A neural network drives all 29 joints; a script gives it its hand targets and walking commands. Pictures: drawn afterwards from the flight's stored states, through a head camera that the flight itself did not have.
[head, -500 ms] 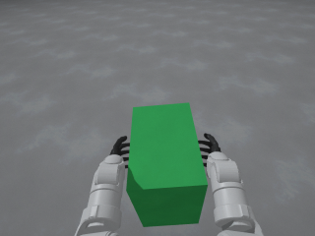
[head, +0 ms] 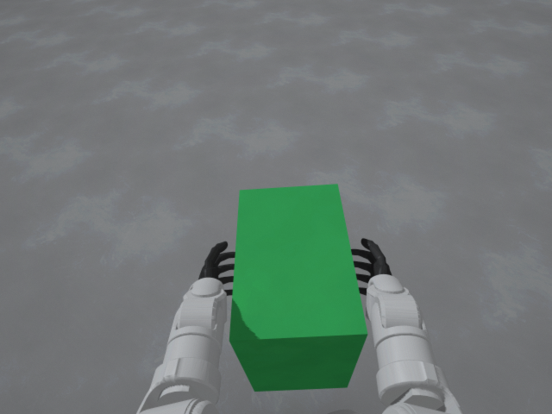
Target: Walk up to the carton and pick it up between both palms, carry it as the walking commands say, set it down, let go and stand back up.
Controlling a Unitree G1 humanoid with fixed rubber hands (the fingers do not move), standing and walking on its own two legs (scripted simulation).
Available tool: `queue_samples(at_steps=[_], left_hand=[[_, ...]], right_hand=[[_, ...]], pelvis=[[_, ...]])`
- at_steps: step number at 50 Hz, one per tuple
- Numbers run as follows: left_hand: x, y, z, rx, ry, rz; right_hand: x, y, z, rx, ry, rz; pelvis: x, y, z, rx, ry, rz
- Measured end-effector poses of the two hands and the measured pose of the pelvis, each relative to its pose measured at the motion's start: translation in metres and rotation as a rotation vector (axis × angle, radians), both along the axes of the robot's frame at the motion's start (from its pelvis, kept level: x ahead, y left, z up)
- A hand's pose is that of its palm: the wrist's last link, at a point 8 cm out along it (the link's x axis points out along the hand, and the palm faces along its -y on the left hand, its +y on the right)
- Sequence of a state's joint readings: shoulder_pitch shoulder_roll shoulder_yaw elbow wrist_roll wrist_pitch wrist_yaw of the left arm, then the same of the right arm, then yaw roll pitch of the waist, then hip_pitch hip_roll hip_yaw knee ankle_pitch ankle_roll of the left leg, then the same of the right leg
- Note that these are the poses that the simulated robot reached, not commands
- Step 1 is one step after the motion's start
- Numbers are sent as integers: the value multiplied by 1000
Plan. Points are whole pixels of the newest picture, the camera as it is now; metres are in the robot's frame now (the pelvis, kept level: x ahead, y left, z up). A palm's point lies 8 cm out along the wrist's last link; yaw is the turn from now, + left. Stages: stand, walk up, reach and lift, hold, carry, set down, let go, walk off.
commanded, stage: set down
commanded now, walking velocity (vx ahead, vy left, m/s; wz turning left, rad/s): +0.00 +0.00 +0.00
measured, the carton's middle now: (294, 291) +0.33 -0.07 -0.08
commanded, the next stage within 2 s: none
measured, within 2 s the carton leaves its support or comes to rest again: neither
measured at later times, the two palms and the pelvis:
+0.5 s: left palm (228, 304) +0.34 +0.06 -0.10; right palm (372, 306) +0.29 -0.20 -0.10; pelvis -0.02 -0.01 -0.04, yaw -1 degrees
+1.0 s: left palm (235, 312) +0.36 +0.05 -0.18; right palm (363, 312) +0.31 -0.21 -0.19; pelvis -0.03 -0.02 -0.12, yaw -1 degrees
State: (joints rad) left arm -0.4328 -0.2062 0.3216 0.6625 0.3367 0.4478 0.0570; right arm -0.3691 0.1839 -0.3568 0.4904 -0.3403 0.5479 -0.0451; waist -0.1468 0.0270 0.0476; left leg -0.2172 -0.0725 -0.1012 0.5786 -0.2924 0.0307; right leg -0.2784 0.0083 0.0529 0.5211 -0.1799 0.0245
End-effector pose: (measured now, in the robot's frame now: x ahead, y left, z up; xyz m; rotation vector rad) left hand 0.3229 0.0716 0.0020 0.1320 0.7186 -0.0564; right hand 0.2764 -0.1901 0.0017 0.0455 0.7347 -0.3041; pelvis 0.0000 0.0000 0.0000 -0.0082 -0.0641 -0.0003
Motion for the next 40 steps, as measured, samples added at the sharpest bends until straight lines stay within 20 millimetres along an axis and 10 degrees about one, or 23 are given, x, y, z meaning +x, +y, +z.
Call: queue_samples(at_steps=[40], left_hand=[[30, -19, -152, -44, -43, 35]], right_hand=[[27, -18, -156, 15, -52, -26]], pelvis=[[-28, -21, -88, 22, 479, -12]])
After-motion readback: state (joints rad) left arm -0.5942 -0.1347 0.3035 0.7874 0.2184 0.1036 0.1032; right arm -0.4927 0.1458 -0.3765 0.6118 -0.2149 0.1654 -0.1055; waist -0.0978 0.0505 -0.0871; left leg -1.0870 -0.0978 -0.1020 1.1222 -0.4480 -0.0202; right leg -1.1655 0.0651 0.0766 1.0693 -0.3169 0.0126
